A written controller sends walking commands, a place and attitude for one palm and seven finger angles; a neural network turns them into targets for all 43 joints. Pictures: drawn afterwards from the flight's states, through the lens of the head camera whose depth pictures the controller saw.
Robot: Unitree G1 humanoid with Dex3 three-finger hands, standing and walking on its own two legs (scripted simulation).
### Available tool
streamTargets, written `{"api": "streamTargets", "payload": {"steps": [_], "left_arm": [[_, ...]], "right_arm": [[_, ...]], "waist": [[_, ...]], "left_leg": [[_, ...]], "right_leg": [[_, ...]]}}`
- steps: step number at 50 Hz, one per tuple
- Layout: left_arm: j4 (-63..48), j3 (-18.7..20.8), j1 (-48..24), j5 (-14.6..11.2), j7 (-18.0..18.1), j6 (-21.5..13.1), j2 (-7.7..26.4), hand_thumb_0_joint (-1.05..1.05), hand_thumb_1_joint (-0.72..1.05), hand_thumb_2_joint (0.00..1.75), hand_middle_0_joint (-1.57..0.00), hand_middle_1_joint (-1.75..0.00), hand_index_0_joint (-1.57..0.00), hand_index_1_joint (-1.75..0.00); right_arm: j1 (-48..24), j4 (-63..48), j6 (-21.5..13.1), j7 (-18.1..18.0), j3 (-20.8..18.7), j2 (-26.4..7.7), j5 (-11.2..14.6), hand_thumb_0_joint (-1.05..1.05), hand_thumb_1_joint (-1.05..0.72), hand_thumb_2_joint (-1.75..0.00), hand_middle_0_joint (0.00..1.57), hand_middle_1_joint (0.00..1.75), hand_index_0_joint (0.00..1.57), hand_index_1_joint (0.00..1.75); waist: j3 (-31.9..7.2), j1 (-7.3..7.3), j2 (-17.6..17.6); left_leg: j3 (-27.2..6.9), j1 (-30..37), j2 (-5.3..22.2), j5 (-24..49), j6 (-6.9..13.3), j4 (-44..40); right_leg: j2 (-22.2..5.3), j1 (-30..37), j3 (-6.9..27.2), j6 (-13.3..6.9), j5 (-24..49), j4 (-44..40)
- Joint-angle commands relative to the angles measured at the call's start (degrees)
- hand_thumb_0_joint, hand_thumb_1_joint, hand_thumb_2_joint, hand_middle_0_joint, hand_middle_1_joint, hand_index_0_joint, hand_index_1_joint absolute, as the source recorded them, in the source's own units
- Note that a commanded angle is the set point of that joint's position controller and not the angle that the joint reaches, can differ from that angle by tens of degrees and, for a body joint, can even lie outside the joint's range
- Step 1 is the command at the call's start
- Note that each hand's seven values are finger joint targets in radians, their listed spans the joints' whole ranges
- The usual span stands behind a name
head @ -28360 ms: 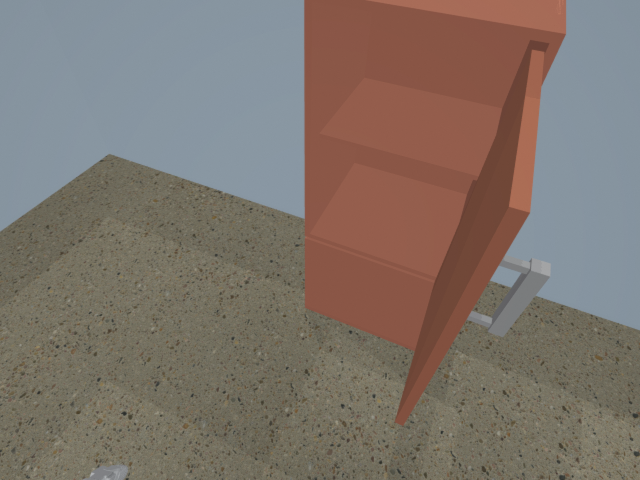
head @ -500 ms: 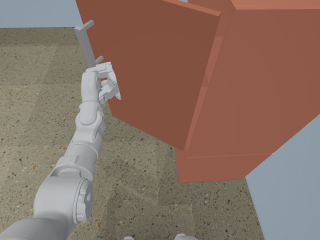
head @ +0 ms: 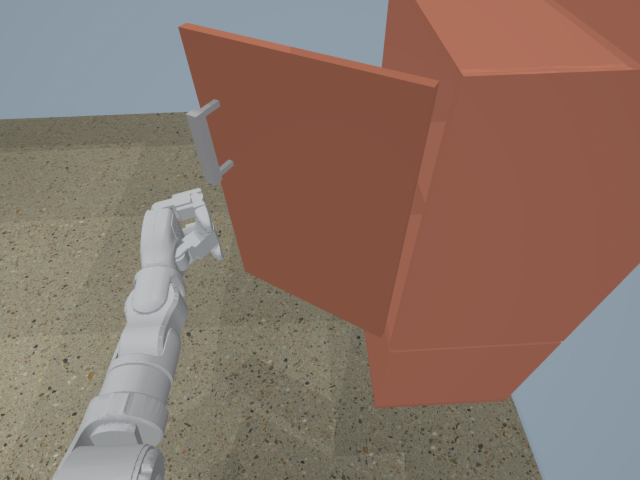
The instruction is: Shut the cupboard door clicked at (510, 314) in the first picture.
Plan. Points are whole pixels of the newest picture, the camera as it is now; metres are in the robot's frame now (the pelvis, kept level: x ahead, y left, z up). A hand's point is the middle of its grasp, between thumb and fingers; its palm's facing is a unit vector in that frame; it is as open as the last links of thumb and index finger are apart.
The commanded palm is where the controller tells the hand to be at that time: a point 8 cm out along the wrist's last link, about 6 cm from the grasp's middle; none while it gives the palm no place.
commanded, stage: draw the hand back to the body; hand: left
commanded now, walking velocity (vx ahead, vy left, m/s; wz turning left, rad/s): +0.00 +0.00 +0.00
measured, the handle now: (213, 143) +0.62 +0.18 +0.10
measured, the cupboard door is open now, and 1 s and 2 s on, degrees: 57 57 57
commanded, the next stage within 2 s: step back with the hand held close in 1.26 s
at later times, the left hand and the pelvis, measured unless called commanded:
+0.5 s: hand (95, 318) +0.25 +0.22 +0.16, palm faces +0.27 -0.93 -0.23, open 3.5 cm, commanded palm +0.21 +0.26 +0.17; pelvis +0.00 +0.01 +0.02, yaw +3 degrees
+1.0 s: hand out of the picture +0.16 +0.29 +0.19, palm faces +0.51 -0.75 -0.41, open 6.9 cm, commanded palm +0.12 +0.31 +0.20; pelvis +0.00 +0.01 +0.02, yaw +4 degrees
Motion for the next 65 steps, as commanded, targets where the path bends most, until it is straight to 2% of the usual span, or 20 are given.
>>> {"api": "streamTargets", "payload": {"steps": [1,4,5,9,10,12,16,19,23,28,31,36,42,44,45,50,53,57,58,65], "left_arm": [[-27.81,-2.75,-21.01,-1.06,-1.62,-2.49,6.17,0.0,0.9,0.9,-1.3,-1.5,-1.3,-1.5],[-27.84,-3.81,-14.51,-0.37,-2.32,0.92,5.88,0.0,0.9,0.9,-1.3,-1.5,-1.3,-1.5],[-27.47,-2.83,-11.3,-0.8,-2.74,2.74,6.55,0.0,0.9,0.9,-1.27,-1.47,-1.27,-1.47],[-32.22,0.09,-4.54,-2.66,-4.41,9.39,9.1,0.0,0.9,0.9,-1.16,-1.35,-1.16,-1.35],[-40.31,-3.67,-4.78,1.8,-1.87,5.96,11.63,0.0,0.9,0.9,-1.13,-1.32,-1.13,-1.32],[-39.99,-2.38,2.96,2.13,0.08,6.0,11.58,0.0,0.9,0.9,-1.08,-1.26,-1.08,-1.26],[-48.43,-2.0,5.73,3.53,1.85,6.37,12.4,0.0,0.9,0.9,-0.97,-1.14,-0.97,-1.14],[-52.99,-0.76,9.34,4.17,2.91,6.78,13.66,0.0,0.9,0.9,-0.89,-1.05,-0.89,-1.05],[-56.7,-0.97,16.59,4.38,3.45,7.2,12.82,0.0,0.9,0.9,-0.78,-0.93,-0.78,-0.93],[-59.62,3.47,26.03,4.45,4.05,7.18,15.17,0.0,0.9,0.9,-0.64,-0.78,-0.64,-0.78],[-61.28,7.27,30.95,4.37,4.29,6.88,17.29,0.0,0.9,0.9,-0.56,-0.69,-0.56,-0.69],[-66.45,11.98,37.83,4.3,4.82,5.85,19.97,0.0,0.9,0.9,-0.42,-0.54,-0.42,-0.54],[-68.13,17.37,46.45,4.0,5.61,5.2,22.73,0.0,0.9,0.9,-0.25,-0.36,-0.25,-0.36],[-69.16,18.57,48.47,3.87,5.86,4.79,22.85,0.0,0.9,0.9,-0.2,-0.3,-0.2,-0.3],[-68.67,16.33,47.69,4.02,5.72,4.6,20.6,0.0,0.9,0.9,-0.2,-0.3,-0.2,-0.3],[-66.19,13.54,42.83,4.61,6.07,4.67,18.96,0.0,0.9,0.9,-0.2,-0.3,-0.2,-0.3],[-67.68,14.59,42.17,4.64,6.47,4.09,20.38,0.0,0.9,0.9,-0.2,-0.3,-0.2,-0.3],[-69.58,17.19,44.31,4.57,6.97,4.1,22.85,0.0,0.9,0.9,-0.2,-0.3,-0.2,-0.3],[-70.79,16.53,44.47,4.58,6.88,3.96,21.9,0.0,0.9,0.9,-0.2,-0.3,-0.2,-0.3],[-66.68,16.39,46.35,4.29,6.2,4.9,20.54,0.0,0.9,0.9,-0.2,-0.3,-0.2,-0.3]], "right_arm": [[-8.38,-9.78,-5.27,-1.84,-2.29,-6.75,0.67,0.0,-0.9,-0.9,0.2,0.3,0.2,0.3],[-10.61,-9.69,-5.82,-2.35,-1.71,-6.61,1.02,0.0,-0.9,-0.9,0.2,0.3,0.2,0.3],[-11.66,-10.06,-5.79,-2.51,-1.5,-6.77,1.23,0.0,-0.9,-0.9,0.2,0.3,0.2,0.3],[-15.64,-12.31,-5.01,-3.32,-0.59,-6.66,1.81,0.0,-0.9,-0.9,0.2,0.3,0.2,0.3],[-17.07,-12.95,-4.48,-3.93,-0.28,-4.9,0.89,0.0,-0.9,-0.9,0.2,0.3,0.2,0.3],[-18.17,-12.83,-3.68,-4.37,0.04,-4.91,0.48,0.0,-0.9,-0.9,0.2,0.3,0.2,0.3],[-19.1,-12.88,-2.99,-4.66,0.82,-4.33,-0.03,0.0,-0.9,-0.9,0.2,0.3,0.2,0.3],[-19.48,-12.59,-3.01,-4.73,1.1,-4.24,-0.43,0.0,-0.9,-0.9,0.2,0.3,0.2,0.3],[-20.36,-12.68,-3.26,-4.6,1.39,-4.17,-0.96,0.0,-0.9,-0.9,0.2,0.3,0.2,0.3],[-20.93,-12.44,-3.09,-4.59,1.11,-4.32,-1.43,0.0,-0.9,-0.9,0.2,0.3,0.2,0.3],[-21.46,-12.18,-3.06,-4.56,0.94,-4.18,-1.54,0.0,-0.9,-0.9,0.2,0.3,0.2,0.3],[-21.65,-11.74,-4.01,-4.51,0.42,-3.95,-1.47,0.0,-0.9,-0.9,0.2,0.3,0.2,0.3],[-21.51,-11.21,-5.57,-4.7,-0.36,-4.45,-1.18,0.0,-0.9,-0.9,0.2,0.3,0.2,0.3],[-21.17,-11.2,-6.08,-4.83,-0.48,-4.26,-1.05,0.0,-0.9,-0.9,0.2,0.3,0.2,0.3],[-21.02,-10.82,-6.36,-4.75,-0.45,-4.23,-1.13,0.0,-0.9,-0.9,0.2,0.3,0.2,0.3],[-20.49,-9.98,-7.23,-5.19,-1.0,-5.18,-1.24,0.0,-0.9,-0.9,0.2,0.3,0.2,0.3],[-20.58,-10.0,-7.93,-5.51,-1.03,-5.17,-1.32,0.0,-0.9,-0.9,0.2,0.3,0.2,0.3],[-20.73,-9.87,-8.57,-5.68,-0.65,-4.92,-1.62,0.0,-0.9,-0.9,0.2,0.3,0.2,0.3],[-20.79,-10.08,-8.6,-5.64,-0.53,-4.47,-1.59,0.0,-0.9,-0.9,0.2,0.3,0.2,0.3],[-20.77,-9.75,-7.86,-5.17,-0.32,-4.13,-1.66,0.0,-0.9,-0.9,0.2,0.3,0.2,0.3]], "waist": [[-13.64,0.81,-0.36],[-8.79,1.14,-0.75],[-7.82,1.99,-0.87],[-8.38,4.09,-3.3],[-5.14,2.95,-5.03],[-3.5,3.73,-6.34],[-3.43,3.48,0.51],[-3.0,3.57,2.97],[-1.05,4.03,2.44],[-0.86,5.01,-2.32],[-0.16,5.75,-2.06],[-0.78,6.36,1.73],[3.19,6.83,1.58],[3.61,6.94,1.97],[4.47,6.43,2.04],[7.87,5.24,-0.9],[4.82,5.83,0.17],[1.64,6.91,1.92],[1.01,6.83,2.71],[6.42,6.61,1.4]], "left_leg": [[-2.95,12.02,0.78,20.22,0.43,-5.99],[-3.73,11.86,0.68,15.96,0.25,-8.04],[-3.61,11.31,0.51,14.45,0.19,-8.57],[-3.61,11.63,-0.03,13.4,0.0,-10.72],[-3.82,12.87,-0.06,13.95,-0.07,-12.61],[-4.01,12.58,0.24,13.63,0.13,-13.64],[-4.55,18.09,0.81,16.48,-0.47,-16.29],[-4.7,20.34,0.94,18.46,-0.67,-17.45],[-5.08,21.34,1.1,19.76,-0.8,-19.13],[-5.42,20.88,1.19,21.42,-0.87,-20.05],[-5.3,20.26,1.14,22.14,-0.97,-20.06],[-5.07,20.26,1.21,23.98,-1.3,-19.47],[-4.75,17.94,1.36,20.79,-1.22,-19.68],[-4.71,17.75,1.39,20.27,-1.27,-19.74],[-4.81,17.69,1.25,19.3,-1.27,-19.96],[-4.88,17.76,1.15,13.59,-0.35,-20.31],[-4.88,18.66,0.9,12.58,-0.08,-20.41],[-4.74,18.6,0.73,16.97,-0.44,-19.6],[-4.62,19.0,0.73,18.59,-0.55,-19.45],[-4.26,17.65,1.08,19.1,-0.89,-19.83]], "right_leg": [[-1.64,8.46,-0.83,1.6,22.7,-6.4],[-2.1,7.35,-1.25,1.46,17.69,-7.84],[-2.26,7.7,-1.03,1.43,16.46,-8.59],[-3.09,12.35,-0.92,1.28,15.66,-10.02],[-4.26,13.03,1.3,1.81,15.51,-12.86],[-4.61,15.1,1.38,2.12,15.27,-13.95],[-4.17,16.99,0.4,1.25,16.38,-15.68],[-4.02,18.27,0.18,0.99,17.45,-17.14],[-3.94,19.63,-0.22,0.9,17.66,-18.6],[-3.97,22.21,-0.74,1.04,18.52,-19.05],[-4.04,22.68,-0.99,1.15,18.96,-19.16],[-4.32,23.42,-0.88,1.23,19.71,-19.17],[-4.29,21.64,-0.8,1.42,16.34,-20.39],[-4.27,21.4,-0.88,1.41,15.75,-20.22],[-4.33,20.59,-1.08,1.46,14.63,-20.08],[-4.45,16.54,-0.69,1.82,8.91,-21.26],[-4.8,18.12,-0.21,1.74,7.83,-21.43],[-4.85,21.44,-0.06,1.52,12.78,-20.58],[-4.92,22.03,-0.12,1.44,14.51,-20.12],[-4.55,19.78,-0.55,1.51,14.84,-20.63]]}}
